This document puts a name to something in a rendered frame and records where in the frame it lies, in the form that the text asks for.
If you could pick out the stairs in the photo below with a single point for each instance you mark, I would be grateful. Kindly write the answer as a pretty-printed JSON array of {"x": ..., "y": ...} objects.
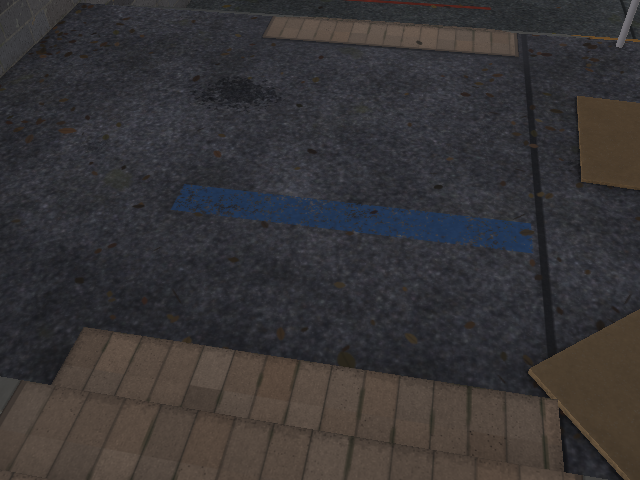
[
  {"x": 132, "y": 407},
  {"x": 406, "y": 24}
]

